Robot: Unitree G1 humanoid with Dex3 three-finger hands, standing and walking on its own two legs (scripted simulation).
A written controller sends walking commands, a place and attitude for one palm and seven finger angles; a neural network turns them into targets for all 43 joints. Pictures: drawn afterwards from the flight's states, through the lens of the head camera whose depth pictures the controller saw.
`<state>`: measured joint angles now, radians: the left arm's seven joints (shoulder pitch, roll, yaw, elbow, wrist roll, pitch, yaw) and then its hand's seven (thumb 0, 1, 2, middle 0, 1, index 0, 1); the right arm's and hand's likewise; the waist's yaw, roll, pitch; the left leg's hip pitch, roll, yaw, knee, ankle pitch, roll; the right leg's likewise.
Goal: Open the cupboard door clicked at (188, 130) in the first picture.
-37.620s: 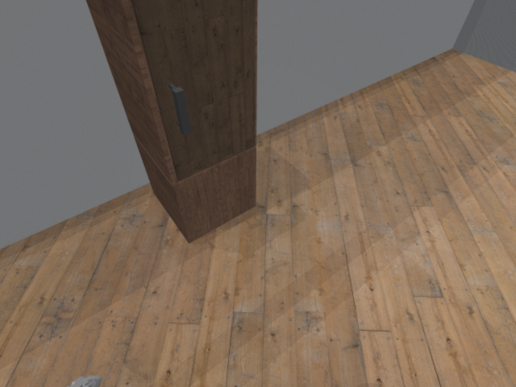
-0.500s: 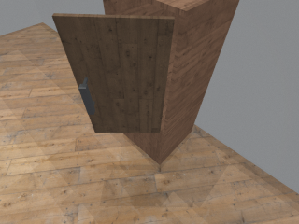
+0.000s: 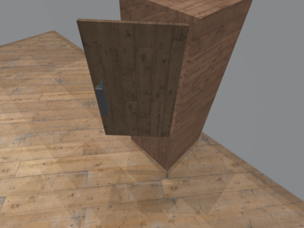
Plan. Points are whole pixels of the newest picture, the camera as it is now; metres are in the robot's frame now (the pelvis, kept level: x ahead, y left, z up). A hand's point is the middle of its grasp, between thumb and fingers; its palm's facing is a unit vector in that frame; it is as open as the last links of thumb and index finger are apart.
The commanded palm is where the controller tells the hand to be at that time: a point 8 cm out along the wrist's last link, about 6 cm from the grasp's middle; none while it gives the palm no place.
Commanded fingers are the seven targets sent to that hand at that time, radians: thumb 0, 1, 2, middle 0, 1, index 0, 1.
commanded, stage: come to a stop and stand still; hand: left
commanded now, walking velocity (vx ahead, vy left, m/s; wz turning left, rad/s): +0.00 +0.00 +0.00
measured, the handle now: (103, 97) +0.60 +0.24 -0.04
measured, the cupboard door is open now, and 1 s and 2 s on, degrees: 43 43 43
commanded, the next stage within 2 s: look again from close up in 0.12 s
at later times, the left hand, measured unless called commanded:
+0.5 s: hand out of the picture -0.02 +0.14 -0.18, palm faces +0.02 -0.99 -0.16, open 7.4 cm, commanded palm none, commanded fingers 0.00 0.90 0.90 -0.20 -0.30 -0.20 -0.30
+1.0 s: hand out of the picture -0.02 +0.14 -0.18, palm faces +0.05 -0.99 -0.16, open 7.4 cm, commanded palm none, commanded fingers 0.00 0.90 0.90 -0.20 -0.30 -0.20 -0.30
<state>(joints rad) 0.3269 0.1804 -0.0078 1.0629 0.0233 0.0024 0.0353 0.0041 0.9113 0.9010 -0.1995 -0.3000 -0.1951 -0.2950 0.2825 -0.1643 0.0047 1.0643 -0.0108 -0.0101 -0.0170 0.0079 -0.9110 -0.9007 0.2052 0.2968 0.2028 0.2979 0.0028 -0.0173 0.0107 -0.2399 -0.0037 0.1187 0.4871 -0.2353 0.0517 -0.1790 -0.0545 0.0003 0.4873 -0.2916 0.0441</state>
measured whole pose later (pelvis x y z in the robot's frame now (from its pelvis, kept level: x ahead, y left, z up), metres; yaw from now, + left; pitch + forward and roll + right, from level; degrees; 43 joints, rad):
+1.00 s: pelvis +0.01 -0.02 +0.00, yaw +0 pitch -1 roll +0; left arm 0.36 0.14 0.01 1.09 0.03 -0.01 0.03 0.00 0.91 0.90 -0.20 -0.30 -0.20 -0.30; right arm 0.32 -0.14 0.00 1.12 -0.02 0.01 -0.01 0.01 -0.91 -0.90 0.20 0.30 0.20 0.30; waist 0.01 -0.01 0.00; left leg -0.26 0.03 0.09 0.54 -0.28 0.02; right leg -0.18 -0.02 -0.02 0.51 -0.32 0.00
